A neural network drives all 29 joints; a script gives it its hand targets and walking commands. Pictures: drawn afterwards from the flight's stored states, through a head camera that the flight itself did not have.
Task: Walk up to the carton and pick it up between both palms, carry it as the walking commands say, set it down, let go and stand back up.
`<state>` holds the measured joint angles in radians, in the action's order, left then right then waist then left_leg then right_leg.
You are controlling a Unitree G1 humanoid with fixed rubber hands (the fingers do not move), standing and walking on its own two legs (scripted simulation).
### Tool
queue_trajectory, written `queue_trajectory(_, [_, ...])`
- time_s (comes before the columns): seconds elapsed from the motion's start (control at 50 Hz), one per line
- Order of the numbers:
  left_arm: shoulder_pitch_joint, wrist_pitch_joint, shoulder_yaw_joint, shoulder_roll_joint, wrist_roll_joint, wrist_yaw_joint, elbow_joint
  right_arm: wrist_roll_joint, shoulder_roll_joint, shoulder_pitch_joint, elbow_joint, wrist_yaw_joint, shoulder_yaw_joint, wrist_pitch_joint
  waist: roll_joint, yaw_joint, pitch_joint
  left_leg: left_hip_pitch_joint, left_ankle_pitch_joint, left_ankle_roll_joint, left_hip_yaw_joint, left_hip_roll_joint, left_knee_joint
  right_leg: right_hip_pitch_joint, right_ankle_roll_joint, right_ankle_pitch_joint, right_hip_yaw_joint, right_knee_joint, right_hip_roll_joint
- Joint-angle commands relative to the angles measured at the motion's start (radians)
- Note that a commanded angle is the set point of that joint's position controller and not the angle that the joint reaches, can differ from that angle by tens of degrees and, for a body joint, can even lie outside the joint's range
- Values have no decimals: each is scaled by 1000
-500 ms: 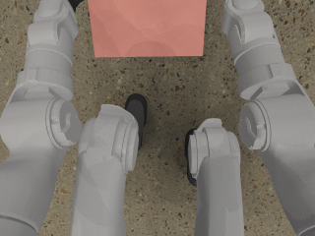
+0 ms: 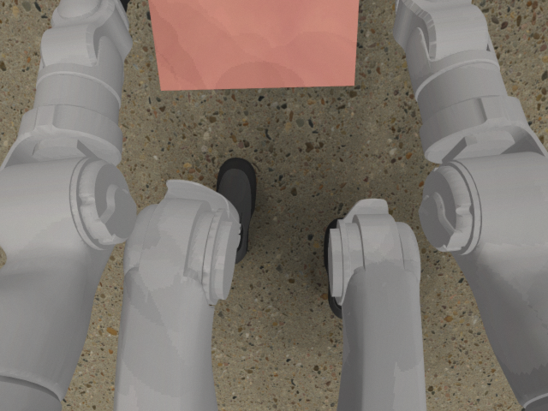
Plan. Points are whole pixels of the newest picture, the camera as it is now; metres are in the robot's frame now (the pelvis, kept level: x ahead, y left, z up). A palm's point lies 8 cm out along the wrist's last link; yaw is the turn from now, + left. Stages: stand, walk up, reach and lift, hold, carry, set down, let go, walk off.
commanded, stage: set down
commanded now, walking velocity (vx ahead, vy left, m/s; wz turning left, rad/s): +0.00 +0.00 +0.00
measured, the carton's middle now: out of the picture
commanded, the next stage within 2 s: none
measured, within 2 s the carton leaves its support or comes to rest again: rests again in 0.02 s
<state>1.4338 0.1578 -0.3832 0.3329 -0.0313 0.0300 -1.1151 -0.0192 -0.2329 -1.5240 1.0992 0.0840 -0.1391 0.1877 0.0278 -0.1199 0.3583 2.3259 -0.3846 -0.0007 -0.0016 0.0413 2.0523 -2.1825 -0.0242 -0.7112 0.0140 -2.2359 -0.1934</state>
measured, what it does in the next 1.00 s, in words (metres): stands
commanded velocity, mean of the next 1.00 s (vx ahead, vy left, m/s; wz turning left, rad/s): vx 0.00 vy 0.00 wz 0.00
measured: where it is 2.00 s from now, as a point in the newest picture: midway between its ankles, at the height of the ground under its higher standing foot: (287, 256)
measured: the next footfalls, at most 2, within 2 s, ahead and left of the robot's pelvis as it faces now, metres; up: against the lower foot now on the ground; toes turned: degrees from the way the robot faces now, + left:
none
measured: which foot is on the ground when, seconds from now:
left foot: down 0.00-1.00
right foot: down 0.00-1.00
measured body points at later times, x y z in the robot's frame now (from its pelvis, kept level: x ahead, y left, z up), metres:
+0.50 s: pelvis +0.01 +0.00 +0.00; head +0.39 +0.02 +0.24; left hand +0.52 +0.27 -0.19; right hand +0.58 -0.06 -0.19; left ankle +0.16 +0.13 -0.34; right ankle +0.08 -0.10 -0.34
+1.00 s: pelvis +0.01 +0.00 +0.00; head +0.38 +0.02 +0.23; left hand +0.52 +0.27 -0.20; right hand +0.58 -0.06 -0.20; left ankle +0.16 +0.13 -0.34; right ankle +0.08 -0.10 -0.34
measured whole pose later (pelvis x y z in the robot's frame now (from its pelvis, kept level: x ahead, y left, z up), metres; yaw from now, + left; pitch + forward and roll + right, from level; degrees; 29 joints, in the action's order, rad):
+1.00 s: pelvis +0.01 +0.00 +0.00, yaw +0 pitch +38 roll +1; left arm 1.46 0.02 -0.41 0.34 -0.05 0.00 -1.24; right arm 0.01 -0.27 -1.52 1.11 0.06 -0.06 0.11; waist 0.01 -0.12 0.39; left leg 2.33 -0.41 0.00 0.01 0.05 2.08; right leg -2.18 -0.02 -0.74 0.01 -2.26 -0.17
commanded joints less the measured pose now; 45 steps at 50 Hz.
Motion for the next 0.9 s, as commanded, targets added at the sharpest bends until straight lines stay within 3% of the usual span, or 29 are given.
queue_trajectory(0.0, [466,-23,198,-708,-47,-218,92,44,705,-421,-123,-201,192,-47,144,-49,-925,-740,286,-20,-3,-80,1,47,22,251,-7,281,58])
queue_trajectory(0.6, [325,-33,152,-638,-14,-227,3,0,647,-304,-70,-202,176,-52,148,-47,-820,-681,311,-23,-15,-77,33,23,10,292,14,265,66])
queue_trajectory(0.78, [295,-66,109,-462,-16,-179,-30,13,464,-285,-64,-162,157,-66,146,-60,-841,-678,295,-6,-15,-64,32,53,0,272,12,260,83])
queue_trajectory(0.88, [224,-104,46,-235,-15,-115,-62,25,217,-243,-53,-105,128,-81,141,-66,-864,-695,295,-1,-20,-52,24,82,-8,266,14,260,97])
